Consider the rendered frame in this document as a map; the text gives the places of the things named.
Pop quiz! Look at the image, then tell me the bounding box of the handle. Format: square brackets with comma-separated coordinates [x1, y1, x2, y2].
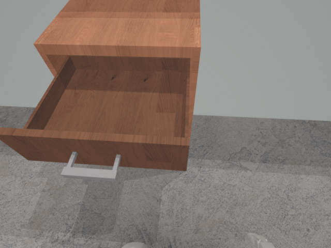
[61, 152, 121, 182]

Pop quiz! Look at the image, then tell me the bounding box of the robot right hand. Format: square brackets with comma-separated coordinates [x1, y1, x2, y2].
[247, 233, 275, 248]

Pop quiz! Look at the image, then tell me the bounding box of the cabinet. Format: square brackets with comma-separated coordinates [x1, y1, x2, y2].
[34, 0, 201, 143]

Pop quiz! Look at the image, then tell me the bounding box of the drawer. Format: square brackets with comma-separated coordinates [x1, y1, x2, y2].
[0, 55, 190, 171]

